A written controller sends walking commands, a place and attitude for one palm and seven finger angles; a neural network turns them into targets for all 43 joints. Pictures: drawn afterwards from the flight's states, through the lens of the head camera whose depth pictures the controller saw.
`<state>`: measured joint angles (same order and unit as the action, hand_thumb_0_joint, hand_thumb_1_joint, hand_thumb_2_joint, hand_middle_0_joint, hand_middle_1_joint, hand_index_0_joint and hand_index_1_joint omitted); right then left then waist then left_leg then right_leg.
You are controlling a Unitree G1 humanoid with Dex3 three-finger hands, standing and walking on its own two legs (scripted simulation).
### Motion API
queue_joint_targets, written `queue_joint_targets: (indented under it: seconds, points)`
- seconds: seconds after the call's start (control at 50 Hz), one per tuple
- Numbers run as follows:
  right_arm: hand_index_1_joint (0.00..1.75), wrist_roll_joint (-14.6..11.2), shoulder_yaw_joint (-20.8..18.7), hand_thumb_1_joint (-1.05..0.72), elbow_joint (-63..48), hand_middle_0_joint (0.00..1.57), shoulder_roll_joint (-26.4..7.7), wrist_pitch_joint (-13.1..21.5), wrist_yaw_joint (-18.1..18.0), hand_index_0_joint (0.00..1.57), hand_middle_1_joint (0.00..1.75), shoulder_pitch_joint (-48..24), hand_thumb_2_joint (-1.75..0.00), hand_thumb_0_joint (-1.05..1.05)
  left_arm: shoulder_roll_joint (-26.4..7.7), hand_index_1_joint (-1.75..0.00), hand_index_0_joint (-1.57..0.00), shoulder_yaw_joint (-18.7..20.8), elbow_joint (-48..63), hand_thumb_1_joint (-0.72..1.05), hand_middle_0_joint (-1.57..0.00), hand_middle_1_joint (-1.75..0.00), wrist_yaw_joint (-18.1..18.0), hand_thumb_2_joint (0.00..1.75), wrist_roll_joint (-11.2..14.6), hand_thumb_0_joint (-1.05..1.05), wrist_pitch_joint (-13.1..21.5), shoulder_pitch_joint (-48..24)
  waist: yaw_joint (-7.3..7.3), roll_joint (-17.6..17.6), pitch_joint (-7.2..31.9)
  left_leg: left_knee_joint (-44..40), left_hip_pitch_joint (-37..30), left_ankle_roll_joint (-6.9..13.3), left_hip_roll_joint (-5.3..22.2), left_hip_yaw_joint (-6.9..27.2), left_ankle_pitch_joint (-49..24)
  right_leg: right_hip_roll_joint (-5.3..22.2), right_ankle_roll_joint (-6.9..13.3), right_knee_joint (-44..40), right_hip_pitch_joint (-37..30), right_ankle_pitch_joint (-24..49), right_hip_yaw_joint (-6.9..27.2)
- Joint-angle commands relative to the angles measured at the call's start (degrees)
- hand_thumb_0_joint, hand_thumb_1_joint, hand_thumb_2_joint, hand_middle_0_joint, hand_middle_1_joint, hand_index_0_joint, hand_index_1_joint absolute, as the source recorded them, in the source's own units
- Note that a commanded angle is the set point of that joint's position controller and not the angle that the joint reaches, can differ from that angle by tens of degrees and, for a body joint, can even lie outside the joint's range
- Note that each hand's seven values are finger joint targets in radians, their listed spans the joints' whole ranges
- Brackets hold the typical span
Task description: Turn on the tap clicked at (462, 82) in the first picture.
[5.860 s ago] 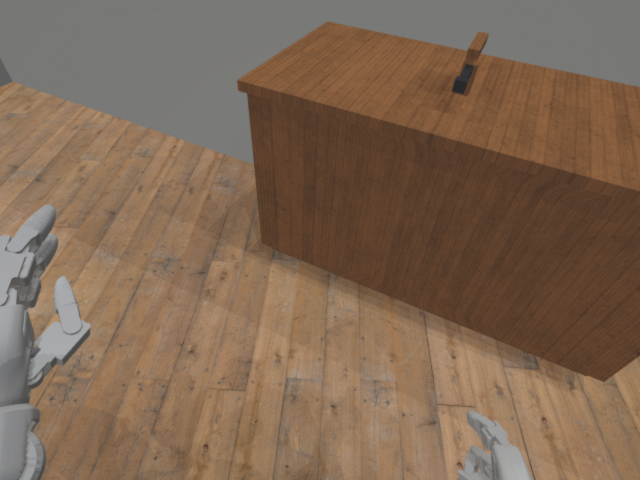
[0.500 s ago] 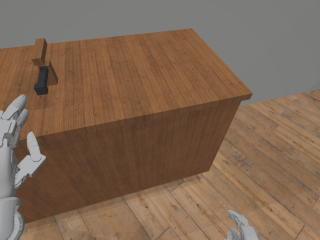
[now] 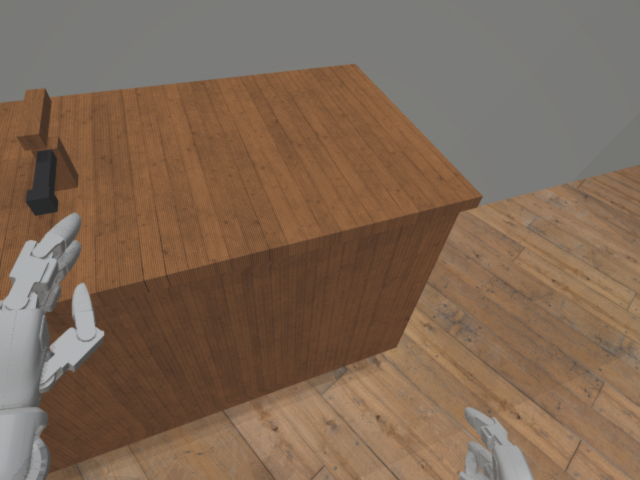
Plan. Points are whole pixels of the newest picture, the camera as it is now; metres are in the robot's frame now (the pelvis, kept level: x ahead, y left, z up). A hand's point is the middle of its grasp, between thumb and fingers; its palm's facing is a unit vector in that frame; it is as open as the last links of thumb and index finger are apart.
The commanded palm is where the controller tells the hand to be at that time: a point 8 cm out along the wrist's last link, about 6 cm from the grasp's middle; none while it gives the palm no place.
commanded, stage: shuffle to correct the standing spot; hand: left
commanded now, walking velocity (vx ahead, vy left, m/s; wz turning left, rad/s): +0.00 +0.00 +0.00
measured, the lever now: (42, 201) +0.44 +0.42 +0.08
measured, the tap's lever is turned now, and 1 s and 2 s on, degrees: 0 0 0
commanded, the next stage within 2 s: come to a stop and stand still in 0.84 s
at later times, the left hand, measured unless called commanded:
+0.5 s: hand (47, 264) +0.28 +0.30 +0.16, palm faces +0.45 -0.82 -0.34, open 7.4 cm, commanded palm +0.22 +0.32 +0.18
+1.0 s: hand (31, 206) +0.33 +0.33 +0.18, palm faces +0.41 -0.80 -0.43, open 7.4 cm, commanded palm +0.27 +0.38 +0.18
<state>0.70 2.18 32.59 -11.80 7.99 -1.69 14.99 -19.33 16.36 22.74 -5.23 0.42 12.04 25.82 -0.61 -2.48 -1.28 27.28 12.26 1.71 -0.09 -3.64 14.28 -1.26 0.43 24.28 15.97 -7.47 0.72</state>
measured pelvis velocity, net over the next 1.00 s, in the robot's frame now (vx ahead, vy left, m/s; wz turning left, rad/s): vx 0.12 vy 0.09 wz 0.03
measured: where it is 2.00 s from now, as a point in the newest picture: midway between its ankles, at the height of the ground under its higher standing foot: outside the picture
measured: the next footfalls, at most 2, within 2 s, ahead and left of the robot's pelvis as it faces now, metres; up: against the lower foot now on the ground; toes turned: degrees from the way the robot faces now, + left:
left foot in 0.72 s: +0.17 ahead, +0.23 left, +0.00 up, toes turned +5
right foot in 0.94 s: +0.15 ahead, +0.02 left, +0.00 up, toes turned -3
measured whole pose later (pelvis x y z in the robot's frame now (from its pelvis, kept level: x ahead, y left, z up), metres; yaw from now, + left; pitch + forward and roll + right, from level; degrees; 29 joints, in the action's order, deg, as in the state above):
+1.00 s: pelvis +0.12 +0.09 -0.02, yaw +2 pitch -2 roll -1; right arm 0.2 2.9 34.3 -9.2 5.8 -0.7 11.7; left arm -21.4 21.7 31.0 -7.9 1.6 11.8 24.8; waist -1.0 1.6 -3.6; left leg 47.0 21.5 1.6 -0.6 -2.0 23.4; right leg -1.1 3.4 35.8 16.6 -17.4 -6.6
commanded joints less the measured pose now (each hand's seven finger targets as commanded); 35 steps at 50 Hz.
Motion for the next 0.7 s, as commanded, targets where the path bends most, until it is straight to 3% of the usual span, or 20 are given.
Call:
queue_joint_targets:
  seconds: [0.0, 0.04, 0.12, 0.2, 0.3, 0.34, 0.38, 0.42, 0.46, 0.48, 0.5, 0.52, 0.54, 0.56, 0.58, 0.6, 0.62, 0.64, 0.66, 0.68]
  points:
    - [0.30, 0.1, -2.6, -0.90, -10.1, 0.20, -7.0, 3.1, -1.0, 0.20, 0.30, -7.3, -0.90, 0.00, -13.9, -0.30, -0.20, 13.9, 18.6, 0.90, -0.20, -0.30, -3.3, 0.90, 1.6, 0.00, 4.5, -9.9, 1.87, 14.3, 6.9, -9.7, 6.3, -0.6, 4.1, 4.8, -1.0, 1.9, 0.4, -0.8, -11.5, 0.6, 0.4]
    - [0.30, 0.4, -2.5, -0.90, -10.0, 0.20, -7.1, 3.6, -0.9, 0.20, 0.30, -7.7, -0.90, 0.00, -13.0, -0.30, -0.20, 12.8, 19.2, 0.90, -0.20, -0.30, -3.0, 0.90, 1.8, 0.00, 4.6, -9.1, 1.86, 12.4, 9.3, -6.5, 3.4, -0.9, 3.4, 4.0, -8.1, 2.7, 0.7, -0.5, -12.6, 6.2, 0.0]
    - [0.30, 0.4, -3.7, -0.90, -8.9, 0.20, -8.0, 3.8, -0.2, 0.20, 0.30, -7.2, -0.90, 0.00, -7.4, -0.30, -0.20, 7.8, 15.9, 0.90, -0.20, -0.30, -2.6, 0.90, 2.1, 0.00, 4.1, -3.9, 0.99, 7.1, 11.2, -1.9, 0.5, -0.4, 2.2, 3.3, -8.1, 4.4, 2.1, 0.7, -11.3, 7.5, 1.7]
    - [0.30, 0.0, -4.2, -0.90, -8.1, 0.20, -8.3, 1.9, -0.1, 0.20, 0.30, -7.1, -0.90, 0.00, -7.9, -0.30, -0.20, 8.3, 12.2, 0.90, -0.20, -0.30, -2.6, 0.90, 2.2, 0.00, 3.3, -2.4, 0.34, 0.2, 7.2, -0.3, 3.1, 0.3, 2.5, 4.8, -2.4, 5.5, 2.4, 1.2, -7.2, 0.5, 3.0]
    - [0.30, -0.6, -3.8, -0.90, -8.8, 0.20, -7.9, -0.1, -1.0, 0.20, 0.30, -8.9, -0.90, 0.00, -10.2, -0.30, -0.20, 9.8, 13.2, 0.90, -0.20, -0.30, -2.7, 0.90, 2.6, 0.00, 3.6, -7.9, 0.06, 4.2, 3.4, -1.7, 3.8, 1.4, 4.0, 7.6, -3.0, 4.4, 2.1, 6.7, -4.0, 0.1, 0.9]
    - [0.30, -0.7, -3.5, -0.90, -9.4, 0.20, -7.8, -0.1, -1.2, 0.20, 0.30, -9.2, -0.90, 0.00, -11.0, -0.30, -0.20, 10.1, 16.5, 0.90, -0.20, -0.30, -2.7, 0.90, 2.6, 0.00, 3.9, -10.9, 0.05, 10.3, 3.6, -2.5, 1.2, 1.0, 5.4, 9.7, -12.4, 3.2, 1.2, 12.1, -2.2, 2.3, -2.0]
    - [0.30, -0.6, -3.5, -0.90, -9.8, 0.20, -7.4, 0.1, -0.9, 0.20, 0.30, -8.9, -0.90, 0.00, -11.1, -0.30, -0.20, 9.8, 19.0, 0.90, -0.20, -0.30, -2.7, 0.90, 2.6, 0.00, 4.0, -10.9, 0.18, 12.5, 5.6, -0.7, -4.0, 0.8, 6.4, 9.4, -24.0, 2.7, 0.8, 13.7, 0.2, -0.9, -3.7]
    - [0.30, -0.5, -3.5, -0.90, -10.2, 0.20, -7.4, 0.6, -0.3, 0.20, 0.30, -8.9, -0.90, 0.00, -11.9, -0.30, -0.20, 10.2, 21.5, 0.90, -0.20, -0.30, -2.6, 0.90, 2.6, 0.00, 3.9, -10.6, 0.25, 13.6, 6.9, 1.5, -7.4, 0.3, 6.5, 8.6, -32.3, 2.4, 1.0, 13.0, 1.0, -2.3, -4.7]
    - [0.30, -0.5, -3.6, -0.90, -10.3, 0.20, -7.3, 0.6, 0.4, 0.20, 0.30, -8.6, -0.90, 0.00, -11.3, -0.30, -0.20, 10.1, 21.8, 0.90, -0.20, -0.30, -2.9, 0.90, 2.4, 0.00, 3.7, -7.8, 0.66, 10.7, 8.9, 6.1, -5.3, -0.8, 5.9, 7.0, -36.8, 3.2, 2.2, 9.9, -4.7, 1.5, -4.8]
    - [0.30, -0.7, -3.7, -0.90, -10.5, 0.20, -7.3, 0.4, 0.7, 0.20, 0.30, -9.1, -0.90, 0.00, -11.2, -0.30, -0.20, 10.7, 20.6, 0.90, -0.20, -0.30, -3.1, 0.90, 2.5, 0.00, 3.6, -5.8, 1.47, 6.6, 10.2, 11.5, 0.7, -1.4, 4.6, 5.2, -34.5, 4.7, 3.9, 8.0, -11.9, 8.0, -2.2]
    - [0.30, -1.1, -4.1, -0.90, -10.3, 0.20, -7.4, 0.1, 0.8, 0.20, 0.30, -9.3, -0.90, 0.00, -11.8, -0.30, -0.20, 11.4, 19.6, 0.90, -0.20, -0.30, -3.4, 0.90, 2.5, 0.00, 3.5, -4.2, 2.36, -1.2, 12.2, 21.4, 9.8, -2.0, 1.7, 2.7, -28.9, 9.3, 7.5, 7.5, -20.5, 16.2, 5.1]
    - [0.30, -1.3, -4.5, -0.90, -10.1, 0.20, -7.4, 0.1, 0.9, 0.20, 0.30, -9.5, -0.90, 0.00, -12.1, -0.30, -0.20, 11.8, 17.8, 0.90, -0.20, -0.30, -3.8, 0.90, 2.9, 0.00, 3.6, -1.8, 3.00, -9.4, 13.3, 32.4, 20.8, -2.8, -1.8, 0.4, -16.6, 16.4, 12.6, 6.0, -28.8, 24.2, 15.0]
    - [0.30, -1.7, -5.2, -0.90, -9.7, 0.20, -7.8, 0.1, 1.2, 0.20, 0.30, -10.0, -0.90, 0.00, -11.6, -0.30, -0.20, 11.6, 18.7, 0.90, -0.20, -0.30, -4.2, 0.90, 3.1, 0.00, 4.7, -2.9, 3.40, -12.5, 11.0, 41.2, 30.4, -2.3, -1.8, 3.2, 11.5, 23.2, 17.0, 3.8, -32.6, 28.7, 22.2]
    - [0.30, -1.3, -4.8, -0.90, -8.9, 0.20, -7.8, -0.4, 1.3, 0.20, 0.30, -10.1, -0.90, 0.00, -12.6, -0.30, -0.20, 13.2, 18.5, 0.90, -0.20, -0.30, -4.7, 0.90, 2.9, 0.00, 5.1, -2.2, 3.32, -9.0, 7.5, 41.9, 32.9, -0.6, 2.9, 10.8, 21.2, 26.1, 15.9, 2.7, -28.1, 24.3, 24.1]
    - [0.30, -1.5, -4.6, -0.90, -7.8, 0.20, -7.5, -1.3, 1.5, 0.20, 0.30, -9.3, -0.90, 0.00, -12.5, -0.30, -0.20, 13.6, 18.3, 0.90, -0.20, -0.30, -4.7, 0.90, 3.0, 0.00, 5.3, -1.5, 2.73, -3.5, 4.1, 38.1, 30.0, 0.3, 6.1, 14.0, 22.8, 26.1, 13.0, 2.1, -20.2, 17.4, 20.3]
    - [0.30, -1.4, -4.2, -0.90, -8.0, 0.20, -6.4, -1.9, 1.7, 0.20, 0.30, -10.3, -0.90, 0.00, -11.9, -0.30, -0.20, 13.3, 18.7, 0.90, -0.20, -0.30, -4.5, 0.90, 2.7, 0.00, 5.1, -0.6, 2.09, -1.8, 2.4, 32.0, 24.5, 0.6, 6.8, 12.6, 21.3, 23.7, 11.1, 1.7, -12.7, 13.8, 16.7]
    - [0.30, -1.1, -4.0, -0.90, -7.9, 0.20, -6.2, -2.3, 1.7, 0.20, 0.30, -10.5, -0.90, 0.00, -12.0, -0.30, -0.20, 13.4, 21.6, 0.90, -0.20, -0.30, -4.4, 0.90, 2.6, 0.00, 5.2, -2.3, 0.95, 1.9, 3.9, 21.7, 15.8, 0.5, 6.7, 9.7, 16.0, 20.9, 9.5, 4.2, -7.9, 11.5, 11.6]
    - [0.30, -1.3, -3.6, -0.90, -6.9, 0.20, -4.9, -2.5, 1.6, 0.20, 0.30, -9.2, -0.90, 0.00, -11.7, -0.30, -0.20, 12.8, 22.9, 0.90, -0.20, -0.30, -4.2, 0.90, 2.7, 0.00, 5.1, -4.8, -1.19, 3.0, 5.4, 12.4, 3.2, -0.5, 3.4, 3.8, 5.2, 15.7, 6.2, 5.9, 0.1, 3.3, 3.6]
    - [0.30, -1.6, -4.1, -0.90, -6.5, 0.20, -5.2, -2.2, 0.9, 0.20, 0.30, -8.7, -0.90, 0.00, -11.6, -0.30, -0.20, 12.8, 22.4, 0.90, -0.20, -0.30, -3.7, 0.90, 2.9, 0.00, 4.9, -5.5, -1.57, 7.4, 5.3, 7.8, -4.8, -1.8, -0.6, -0.4, -2.2, 8.8, 3.7, 11.3, 4.2, -2.3, -3.1]
    - [0.30, -1.7, -5.0, -0.90, -7.2, 0.20, -6.9, -1.5, 0.4, 0.20, 0.30, -8.8, -0.90, 0.00, -11.0, -0.30, -0.20, 12.0, 23.1, 0.90, -0.20, -0.30, -3.4, 0.90, 2.9, 0.00, 4.8, -6.7, -1.89, 15.8, 5.1, 1.5, -10.8, 0.4, 3.2, 8.0, -2.5, 3.7, 1.2, 22.7, 11.4, -9.5, -5.4]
